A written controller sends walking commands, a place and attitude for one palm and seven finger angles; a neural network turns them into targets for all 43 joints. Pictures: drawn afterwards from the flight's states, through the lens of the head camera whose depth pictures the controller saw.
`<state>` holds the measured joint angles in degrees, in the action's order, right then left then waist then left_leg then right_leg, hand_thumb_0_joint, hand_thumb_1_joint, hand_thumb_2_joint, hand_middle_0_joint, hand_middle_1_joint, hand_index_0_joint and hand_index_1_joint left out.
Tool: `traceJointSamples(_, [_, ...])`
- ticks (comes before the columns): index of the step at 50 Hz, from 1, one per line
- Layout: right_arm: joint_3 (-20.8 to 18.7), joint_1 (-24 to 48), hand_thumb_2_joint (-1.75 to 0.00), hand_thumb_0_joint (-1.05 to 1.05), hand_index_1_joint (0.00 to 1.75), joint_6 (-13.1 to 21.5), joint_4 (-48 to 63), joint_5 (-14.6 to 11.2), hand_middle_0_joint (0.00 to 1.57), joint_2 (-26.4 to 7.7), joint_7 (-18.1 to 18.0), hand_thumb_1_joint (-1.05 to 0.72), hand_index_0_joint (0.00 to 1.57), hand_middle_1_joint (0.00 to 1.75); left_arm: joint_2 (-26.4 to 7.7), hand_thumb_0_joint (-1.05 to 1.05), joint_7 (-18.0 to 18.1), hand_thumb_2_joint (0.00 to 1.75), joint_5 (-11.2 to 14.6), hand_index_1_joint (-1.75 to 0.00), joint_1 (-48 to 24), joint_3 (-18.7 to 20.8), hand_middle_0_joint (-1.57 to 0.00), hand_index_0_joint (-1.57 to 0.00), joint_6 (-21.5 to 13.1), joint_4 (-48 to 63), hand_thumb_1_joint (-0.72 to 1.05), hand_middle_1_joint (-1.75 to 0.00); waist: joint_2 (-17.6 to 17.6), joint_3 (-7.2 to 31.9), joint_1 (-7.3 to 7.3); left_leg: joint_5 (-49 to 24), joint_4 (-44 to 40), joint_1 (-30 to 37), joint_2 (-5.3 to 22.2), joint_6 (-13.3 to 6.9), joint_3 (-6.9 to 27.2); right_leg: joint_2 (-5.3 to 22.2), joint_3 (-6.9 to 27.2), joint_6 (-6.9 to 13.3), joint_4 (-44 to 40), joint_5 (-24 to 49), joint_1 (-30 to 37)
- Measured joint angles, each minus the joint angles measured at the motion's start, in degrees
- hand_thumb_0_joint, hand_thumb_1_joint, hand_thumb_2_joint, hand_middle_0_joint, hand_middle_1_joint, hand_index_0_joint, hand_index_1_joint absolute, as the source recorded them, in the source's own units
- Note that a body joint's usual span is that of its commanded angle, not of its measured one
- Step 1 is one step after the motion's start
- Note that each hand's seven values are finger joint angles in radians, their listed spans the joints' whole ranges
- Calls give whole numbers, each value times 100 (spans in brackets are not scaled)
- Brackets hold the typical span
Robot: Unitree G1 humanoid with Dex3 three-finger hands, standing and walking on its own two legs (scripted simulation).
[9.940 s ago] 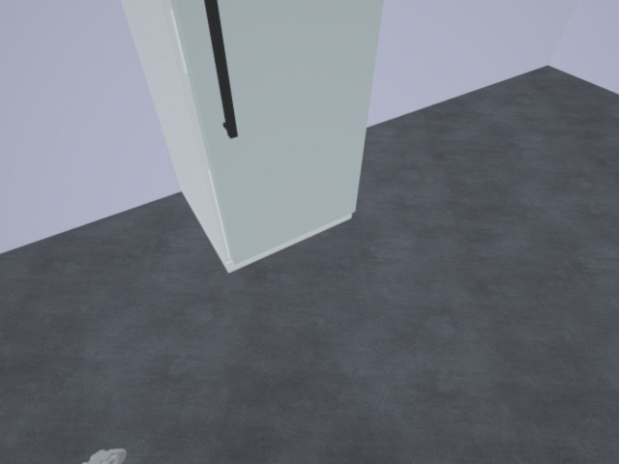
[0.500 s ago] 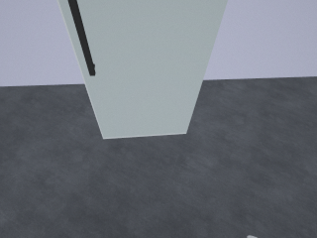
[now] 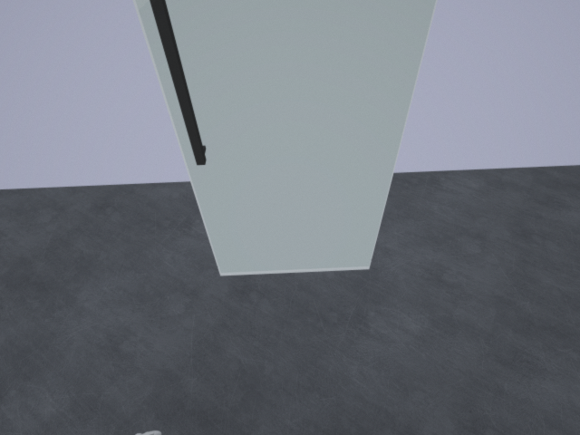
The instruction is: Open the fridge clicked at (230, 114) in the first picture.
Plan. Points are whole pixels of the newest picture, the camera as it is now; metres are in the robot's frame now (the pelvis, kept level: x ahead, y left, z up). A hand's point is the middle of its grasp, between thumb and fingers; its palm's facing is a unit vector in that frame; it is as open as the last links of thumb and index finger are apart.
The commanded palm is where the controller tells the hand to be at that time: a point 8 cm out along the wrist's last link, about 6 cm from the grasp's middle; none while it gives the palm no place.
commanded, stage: take the last steps up to it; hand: left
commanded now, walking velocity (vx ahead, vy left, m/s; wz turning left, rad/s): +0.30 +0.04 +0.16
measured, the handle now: (184, 89) +0.77 +0.26 +0.10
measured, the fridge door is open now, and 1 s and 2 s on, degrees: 0 0 0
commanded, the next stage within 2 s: come to a stop and stand still in 0.84 s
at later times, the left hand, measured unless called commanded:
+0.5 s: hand out of the picture -0.06 +0.14 -0.15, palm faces +0.26 -0.95 -0.17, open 7.3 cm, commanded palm none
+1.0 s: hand (151, 312) +0.37 +0.29 -0.15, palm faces +0.09 -0.98 -0.20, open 7.3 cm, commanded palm none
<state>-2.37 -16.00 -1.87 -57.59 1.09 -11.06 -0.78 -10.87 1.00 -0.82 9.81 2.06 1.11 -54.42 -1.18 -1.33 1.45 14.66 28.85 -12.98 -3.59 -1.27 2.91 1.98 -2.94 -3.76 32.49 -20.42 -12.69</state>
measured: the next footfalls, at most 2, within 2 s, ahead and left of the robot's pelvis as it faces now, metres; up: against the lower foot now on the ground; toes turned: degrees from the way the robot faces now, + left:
left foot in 0.56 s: +0.23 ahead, +0.17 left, +0.00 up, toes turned +13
right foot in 1.08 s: +0.44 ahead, -0.02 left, +0.00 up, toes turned -2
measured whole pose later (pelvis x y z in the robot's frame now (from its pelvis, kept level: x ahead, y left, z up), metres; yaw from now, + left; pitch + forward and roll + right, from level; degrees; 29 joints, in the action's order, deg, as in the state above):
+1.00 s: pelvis +0.27 +0.10 +0.01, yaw +4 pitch -1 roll +1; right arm -1.8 -21.0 3.3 -62.5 1.4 -7.9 -1.9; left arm -10.6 0.5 -1.5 7.6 3.3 -0.1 -56.6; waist 1.1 -1.5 1.4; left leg 17.9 19.6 -0.4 -1.9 -3.4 -9.1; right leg 5.3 -4.3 -1.2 46.4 -11.3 -29.6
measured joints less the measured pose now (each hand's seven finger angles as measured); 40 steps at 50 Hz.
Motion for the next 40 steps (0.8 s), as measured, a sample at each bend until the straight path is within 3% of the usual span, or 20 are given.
traceJointSamples(2, [-51, -128, -90, 0, 30, -44, -113, -23, 20, -68, 6, -91, 20, 30, 122, 0, -6, 89, -60, -30, 79, -28, -20, -20, -110, -46, 91, -29, -179, 44, -7, 747, 787, -296, 56, 32, 69, -100, -131, 349, -126, 155, 105])
traceJointSamples(4, [-103, -247, -90, 0, 30, -134, -200, 20, 20, -108, 64, -91, 20, 30, 212, 0, -8, 89, -63, -30, 306, -62, -20, -20, -173, -55, 91, -29, -212, 143, -42, 1069, 1842, -722, 58, 61, -8, -73, -217, 548, -256, 206, 232])
traceJointSamples(7, [-169, -292, -90, 1, 30, -134, -276, 63, 20, -166, 152, -91, 20, 30, 301, 0, 18, 89, -44, -30, 741, -63, -20, -20, -272, -207, 91, -29, -158, 216, -104, 534, 2901, -1237, 205, 128, -159, -10, -196, 574, -762, 414, 548])
traceJointSamples(10, [-230, -317, -90, 1, 30, -72, -270, 61, 20, -204, 181, -91, 20, 30, 368, 0, 18, 89, -32, -30, 1106, -81, -20, -20, -323, -435, 91, -29, -163, 205, -83, -109, 3328, -1608, 424, 228, -143, 11, -271, 561, -1196, 555, 838])
traceJointSamples(13, [-249, -332, -90, 0, 30, -61, -311, 56, 19, -205, 188, -91, 20, 30, 434, 0, 22, 89, -35, -30, 1420, -101, -20, -20, -379, -631, 91, -29, -178, 179, -122, -492, 3370, -1828, 608, 310, -115, 10, -403, 543, -1460, 570, 1071])
traceJointSamples(18, [-215, -168, -90, 0, 30, -79, -391, 49, 19, -156, 211, -91, 20, 30, 560, 0, 42, 89, -74, -30, 1901, -120, -20, -20, -492, -930, 91, -29, -179, 135, -311, -624, 2970, -1938, 814, 345, -257, 14, -552, 461, -1645, 432, 1346])
traceJointSamples(25, [-79, 550, -90, 1, 30, 63, -207, -1, 19, 35, 255, -91, 20, 30, 641, 0, 65, 89, -130, -30, 2283, -128, -20, -20, -480, -1288, 91, -29, -20, -42, -586, -186, 1416, -1542, 785, 166, -739, 191, -623, 152, -1514, -16, 1614])
traceJointSamples(28, [-9, 853, -90, 1, 30, 284, -21, -5, 19, 134, 234, -91, 20, 30, 623, 0, 64, 89, -108, -30, 2365, -100, -20, -20, -430, -1378, 91, -29, 111, -133, -630, -331, 510, -996, 617, -3, -928, 379, -564, 1, -770, -533, 1486])
traceJointSamples(31, [25, 1039, -90, 0, 30, 509, 94, -4, 19, 242, 137, -91, 20, 30, 580, 0, 39, 89, -47, -30, 2091, -87, -20, -20, -261, -1437, 91, -29, 191, -293, -582, 26, 927, -871, 529, -201, -1078, 489, -129, 269, 1751, -1012, 501])
traceJointSamples(34, [71, 911, -90, 0, 30, 547, 54, -21, 20, 360, 63, -91, 20, 30, 451, 0, 21, 89, -53, -30, 1697, -15, -20, -20, -203, -1309, 91, -29, 184, -199, -504, 166, 538, -375, 492, -207, -1196, 431, -39, 383, 3354, -580, -533])
traceJointSamples(36, [-59, 772, -90, -3, 30, 671, 102, -132, 20, 402, -43, -93, 20, 30, 331, 0, 4, 89, -78, -30, 1383, 57, -20, -20, -211, -1134, 91, -29, 231, -119, -419, 77, 116, -49, 398, -244, -1250, 462, -66, 355, 3570, -148, -1071])
traceJointSamples(40, [-69, 484, -90, -5, 30, 727, 37, -84, 20, 253, -100, -96, 20, 30, 113, 0, -3, 89, -105, -30, 767, 172, -20, -20, -210, -729, 92, -29, 315, 65, -308, -47, -570, 475, 231, -321, -1288, 470, -85, 259, 3345, 524, -1778])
